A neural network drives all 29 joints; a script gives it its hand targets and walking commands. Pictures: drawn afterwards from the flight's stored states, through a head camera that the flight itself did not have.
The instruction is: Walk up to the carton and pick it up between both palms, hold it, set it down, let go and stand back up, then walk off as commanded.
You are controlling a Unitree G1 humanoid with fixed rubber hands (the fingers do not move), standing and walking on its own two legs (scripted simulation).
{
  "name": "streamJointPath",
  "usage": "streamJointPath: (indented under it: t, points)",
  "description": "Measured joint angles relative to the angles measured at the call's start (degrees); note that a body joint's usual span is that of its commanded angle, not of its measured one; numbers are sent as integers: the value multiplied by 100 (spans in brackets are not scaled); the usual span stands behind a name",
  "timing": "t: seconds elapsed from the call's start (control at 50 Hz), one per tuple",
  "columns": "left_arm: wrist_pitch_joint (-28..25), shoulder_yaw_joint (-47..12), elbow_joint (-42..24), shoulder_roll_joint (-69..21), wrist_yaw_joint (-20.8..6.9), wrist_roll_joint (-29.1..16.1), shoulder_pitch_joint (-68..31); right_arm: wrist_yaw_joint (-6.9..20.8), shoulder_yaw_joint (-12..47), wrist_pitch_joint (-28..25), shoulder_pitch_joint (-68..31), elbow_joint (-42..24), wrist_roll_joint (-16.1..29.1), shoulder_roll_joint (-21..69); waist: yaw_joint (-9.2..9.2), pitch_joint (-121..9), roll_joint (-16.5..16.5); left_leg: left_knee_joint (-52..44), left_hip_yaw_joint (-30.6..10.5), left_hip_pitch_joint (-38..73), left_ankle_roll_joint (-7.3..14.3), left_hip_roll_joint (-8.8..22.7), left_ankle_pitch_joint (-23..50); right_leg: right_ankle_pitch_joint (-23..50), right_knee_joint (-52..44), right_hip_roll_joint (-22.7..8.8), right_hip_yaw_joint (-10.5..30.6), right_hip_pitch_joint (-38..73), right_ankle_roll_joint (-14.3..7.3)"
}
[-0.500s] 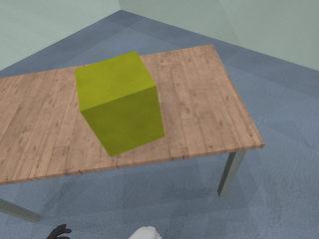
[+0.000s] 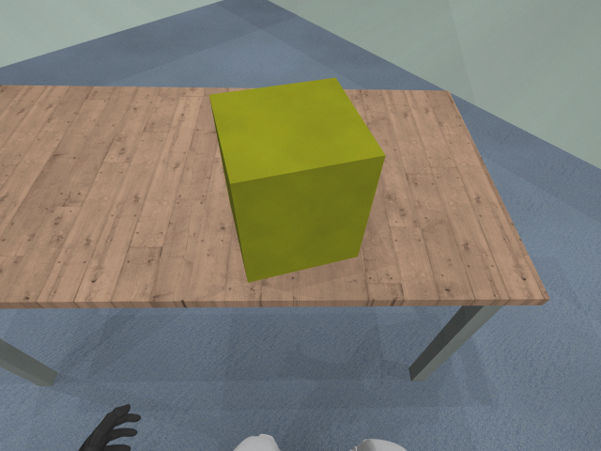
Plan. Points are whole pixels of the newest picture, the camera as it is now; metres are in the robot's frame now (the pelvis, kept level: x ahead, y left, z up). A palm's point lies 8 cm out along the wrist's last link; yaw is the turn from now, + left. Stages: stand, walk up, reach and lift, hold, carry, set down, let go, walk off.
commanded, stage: walk up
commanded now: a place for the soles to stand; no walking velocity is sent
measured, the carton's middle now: (290, 183) +0.53 +0.05 +0.01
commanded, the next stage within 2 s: none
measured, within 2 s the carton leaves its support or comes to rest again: neither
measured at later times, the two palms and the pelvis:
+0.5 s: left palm out of the picture +0.06 +0.26 -0.05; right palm out of the picture +0.01 -0.35 -0.10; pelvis -0.04 -0.05 +0.02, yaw +1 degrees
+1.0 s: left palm out of the picture +0.08 +0.29 -0.10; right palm out of the picture +0.04 -0.32 -0.07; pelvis -0.02 -0.01 +0.00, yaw +3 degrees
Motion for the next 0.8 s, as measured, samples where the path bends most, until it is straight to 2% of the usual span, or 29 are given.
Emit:
streamJointPath:
  t: [0.14,0.2,0.22,0.26,0.3,0.46,0.62,0.68,0.74,0.8]
  points:
    - [8,0,-1,1,-1,1,1,0,0,7,-2,0,0,0,2,-2,-30,-1,0,-208,-22,-1,137,-2,-67,87,73,19,0]
    - [7,-1,-3,4,-3,8,58,0,1,51,-29,0,0,2,6,-11,-38,4,-4,-305,-115,-2,209,237,-1008,93,86,379,-8]
    - [5,-1,1,1,-4,30,110,-1,0,87,-52,3,0,3,1,-6,-19,36,-14,-303,-101,15,128,480,-1080,117,74,391,-37]
    - [-8,-1,1,1,-7,70,224,-2,0,171,-53,5,0,4,3,-9,-22,305,-11,-311,-66,3,-502,590,-1113,118,68,457,-103]
    - [-35,0,-1,1,-13,85,290,-2,0,224,-52,3,0,3,4,-10,-22,624,-11,-332,-65,4,-694,643,-1263,71,70,579,-115]
    - [-163,0,0,0,-13,88,312,-1,0,266,-52,0,0,2,0,-12,115,1067,-15,-329,-65,3,-149,1059,-1970,-64,57,865,-115]
    - [-163,-1,0,-1,-25,107,318,-1,0,261,-51,-2,0,1,-2,-14,200,1042,62,-316,-66,22,-543,1021,-1977,29,-103,930,-115]
    - [-162,-2,0,-3,-78,113,315,-1,0,171,-45,-6,0,-1,-7,-42,150,570,210,-81,-36,49,-204,953,-1910,24,-129,934,-111]
    - [-148,0,4,-3,-105,111,285,-1,1,11,18,-1,0,-10,-7,-136,120,-164,241,371,142,48,-174,631,-1363,-9,-128,721,-88]
    - [-64,0,1,-1,-105,78,177,-1,2,-53,16,2,0,84,-4,-138,-83,-48,254,320,145,-72,-214,180,-835,-42,33,483,-87]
